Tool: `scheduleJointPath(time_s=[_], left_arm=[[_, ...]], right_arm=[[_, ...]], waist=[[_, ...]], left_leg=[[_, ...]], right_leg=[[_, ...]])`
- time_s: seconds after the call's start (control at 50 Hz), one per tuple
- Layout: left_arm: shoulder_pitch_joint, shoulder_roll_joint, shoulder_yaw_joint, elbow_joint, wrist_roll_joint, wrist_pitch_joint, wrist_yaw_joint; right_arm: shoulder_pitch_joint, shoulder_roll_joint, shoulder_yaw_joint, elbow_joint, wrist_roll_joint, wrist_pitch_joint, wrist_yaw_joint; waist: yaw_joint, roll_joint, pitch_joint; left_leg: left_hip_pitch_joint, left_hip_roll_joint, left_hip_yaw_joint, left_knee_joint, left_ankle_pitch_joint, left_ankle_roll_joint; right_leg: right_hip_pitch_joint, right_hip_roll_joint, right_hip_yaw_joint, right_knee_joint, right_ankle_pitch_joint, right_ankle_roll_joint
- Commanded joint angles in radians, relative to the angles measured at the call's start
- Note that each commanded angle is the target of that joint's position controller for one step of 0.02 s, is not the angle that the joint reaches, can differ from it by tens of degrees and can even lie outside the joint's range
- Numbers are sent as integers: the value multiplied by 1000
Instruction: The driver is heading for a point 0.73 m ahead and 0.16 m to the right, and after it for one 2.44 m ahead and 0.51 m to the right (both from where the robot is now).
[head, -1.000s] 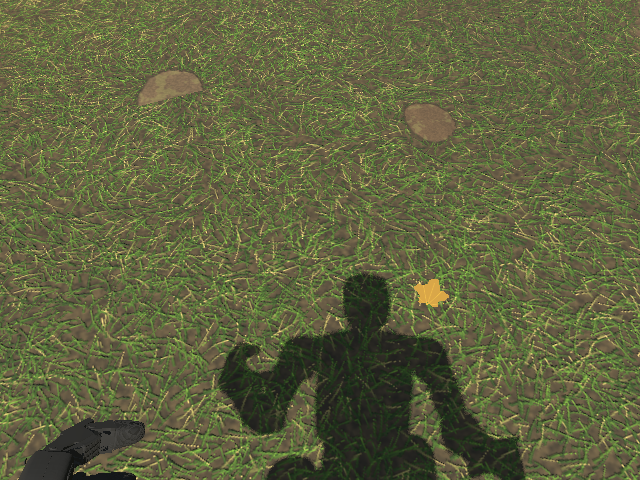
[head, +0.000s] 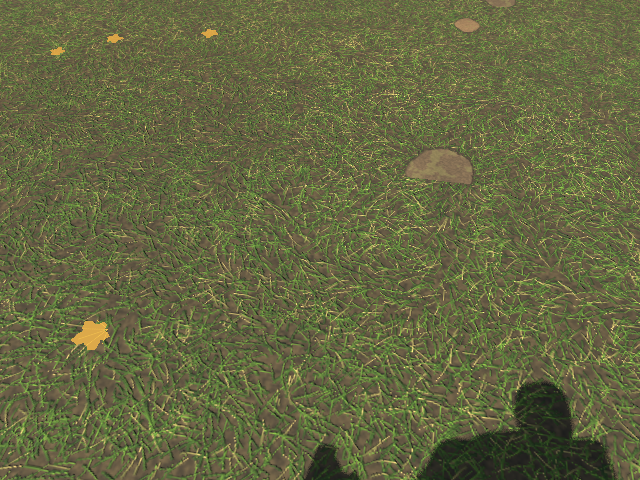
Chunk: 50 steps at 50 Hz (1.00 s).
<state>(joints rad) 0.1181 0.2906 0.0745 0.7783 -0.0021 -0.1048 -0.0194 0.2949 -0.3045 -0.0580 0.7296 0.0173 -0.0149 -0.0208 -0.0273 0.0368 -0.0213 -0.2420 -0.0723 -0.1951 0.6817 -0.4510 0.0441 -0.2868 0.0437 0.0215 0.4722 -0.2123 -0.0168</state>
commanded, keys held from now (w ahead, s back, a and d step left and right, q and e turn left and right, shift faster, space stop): w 0.18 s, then w+e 0.82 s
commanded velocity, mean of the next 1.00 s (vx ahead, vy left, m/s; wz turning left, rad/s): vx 0.47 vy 0.00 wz -0.28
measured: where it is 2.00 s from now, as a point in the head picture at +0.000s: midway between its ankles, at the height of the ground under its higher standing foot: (419, 314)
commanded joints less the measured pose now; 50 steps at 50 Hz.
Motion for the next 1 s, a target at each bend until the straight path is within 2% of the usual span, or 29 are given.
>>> scheduleJointPath(time_s=[0.02,0.1,0.2,0.24,0.26,0.28,0.3,0.32,0.34,0.36,0.38,0.4,0.42,0.44,0.46,0.48,0.52,0.56,0.62,0.68,0.78,0.84,0.86,0.88,0.9,0.92,0.94,0.96,1.0], left_arm=[[209,166,44,11,-6,-10,-1],[158,98,12,2,-2,-1,11],[199,141,17,25,-18,11,18],[237,158,18,37,-25,19,18],[197,53,-27,17,108,-13,-29],[173,77,-17,1,100,-22,-47],[156,107,-12,-6,80,-24,-54],[168,127,-10,1,62,-21,-56],[213,145,-11,22,59,-19,-54],[245,143,-13,35,75,-18,-53],[311,48,-42,37,95,-26,-52],[479,-84,-86,13,114,-48,-66],[240,20,-53,-9,73,-53,-80],[160,20,-45,-24,51,-58,-61],[151,30,-43,-17,58,-53,-39],[163,7,-53,-21,79,-44,-30],[139,-38,-66,-32,90,-22,-44],[95,-50,-67,-41,75,-10,-60],[20,-72,-80,-47,59,5,-90],[-31,-42,-76,-68,52,21,-100],[-104,15,-49,-98,61,25,-75],[-19,92,-9,-95,32,5,-52],[142,157,26,-52,34,-2,-27],[401,198,43,3,33,10,2],[562,171,24,64,48,19,2],[565,178,44,105,57,-7,2],[448,162,40,93,32,-23,-1],[366,77,4,87,25,-29,-9],[198,-6,-39,52,35,-32,-25]], right_arm=[[-76,-144,-27,-114,18,-46,-1],[-124,-91,-20,-113,-6,-65,24],[-250,-5,17,-164,-11,-73,40],[-288,-7,17,-178,-3,-77,48],[-178,27,52,-127,-147,-62,83],[-173,-7,37,-130,-140,-55,96],[-199,-56,26,-138,-122,-56,95],[-224,-73,21,-148,-100,-64,90],[-231,-86,21,-154,-76,-77,79],[-159,-117,11,-134,-54,-90,66],[27,-154,3,-89,-66,-101,55],[279,-174,12,-39,-59,-90,46],[387,-122,18,11,-88,-94,37],[264,-120,15,20,-73,-105,37],[158,-48,38,7,-66,-101,30],[116,10,59,8,-62,-97,25],[23,43,66,-12,-74,-97,12],[-8,26,53,-9,-82,-107,4],[20,-13,40,16,-113,-114,6],[50,-52,30,51,-118,-114,24],[138,-86,16,126,-104,-105,30],[153,-155,-2,145,-115,-96,32],[173,-133,7,144,-145,-103,43],[275,-10,58,102,-178,-114,63],[152,-16,63,98,-125,-114,107],[-77,-1,60,42,-74,-113,109],[-152,-34,55,19,-76,-121,84],[-99,-63,49,18,-109,-119,54],[-53,7,72,16,-121,-98,21]], waist=[[103,-193,66],[72,-154,88],[106,-139,84],[115,-139,85],[60,-157,-8],[47,-152,56],[34,-123,52],[26,-109,50],[17,-97,35],[-15,-79,-19],[-67,35,-204],[-79,280,-513],[-185,147,-248],[-123,114,-41],[-68,71,-12],[-24,55,-38],[33,41,-33],[42,35,-1],[24,6,20],[22,18,39],[1,32,72],[74,43,19],[114,0,-84],[140,-178,-381],[237,-116,-419],[285,-74,-129],[241,-114,7],[158,-110,-46],[21,-84,-15]], left_leg=[[-595,53,5,401,-100,-3],[-567,140,85,363,137,-20],[-405,138,193,59,313,-67],[-312,107,206,-46,371,-74],[-221,119,183,-20,359,-35],[-196,124,165,3,361,-17],[-184,114,183,-28,360,-3],[-136,104,205,-89,381,15],[-46,82,236,-145,419,35],[109,72,240,-154,431,62],[435,192,144,-80,557,181],[917,503,-368,-210,469,436],[724,479,-493,-357,212,317],[470,462,-325,-392,54,233],[307,445,-223,-419,70,216],[234,427,-144,-438,207,214],[143,409,-17,-499,410,212],[133,384,102,-557,462,201],[120,342,264,-589,573,179],[89,343,353,-577,648,158],[319,378,409,-477,802,132],[299,343,485,-227,1173,88],[121,303,494,3,1087,35],[-260,206,435,339,582,-73],[-463,39,276,583,-87,-83],[-684,68,125,653,-57,-39],[-703,125,92,671,-3,-35],[-579,152,67,611,46,-21],[-361,192,76,526,90,-15]], right_leg=[[392,-411,619,-268,-448,-256],[304,-288,342,-302,-118,-185],[188,-218,148,-326,169,-179],[155,-220,140,-314,206,-175],[93,-242,159,-343,54,-204],[53,-264,175,-333,38,-213],[58,-266,174,-305,28,-210],[78,-263,171,-258,70,-202],[79,-254,163,-198,215,-192],[62,-210,136,-62,359,-158],[-68,-100,71,239,303,-80],[-382,75,23,561,-288,-15],[-601,38,109,816,-325,-40],[-653,-40,102,873,-198,-71],[-591,-101,65,864,-128,-80],[-510,-131,83,820,-69,-85],[-418,-158,80,765,-73,-68],[-439,-166,58,643,-52,-48],[-420,-163,2,405,154,-31],[-334,-135,-14,298,268,-43],[-357,-78,-56,165,189,-80],[-72,57,-136,98,178,-141],[224,65,-79,180,281,-202],[802,-142,302,186,307,-414],[902,-310,698,-58,183,-461],[754,-282,621,-138,26,-337],[525,-259,540,-154,-27,-306],[362,-235,496,-168,3,-315],[13,-206,416,-232,51,-305]])
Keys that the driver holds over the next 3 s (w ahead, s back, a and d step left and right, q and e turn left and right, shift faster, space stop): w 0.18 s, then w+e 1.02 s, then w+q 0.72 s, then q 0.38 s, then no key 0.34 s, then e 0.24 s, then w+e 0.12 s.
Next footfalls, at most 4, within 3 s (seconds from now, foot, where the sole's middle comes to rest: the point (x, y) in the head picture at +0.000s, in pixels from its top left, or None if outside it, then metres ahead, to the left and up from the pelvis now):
0.36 left None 0.31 0.16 -0.77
0.84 right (401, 441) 0.59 -0.15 -0.77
1.22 left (330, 356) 0.80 0.00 -0.77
1.54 right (445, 360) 0.78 -0.27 -0.77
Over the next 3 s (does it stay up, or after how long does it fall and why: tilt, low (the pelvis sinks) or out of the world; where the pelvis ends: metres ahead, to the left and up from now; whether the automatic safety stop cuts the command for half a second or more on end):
stays up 1.27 -0.34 -0.17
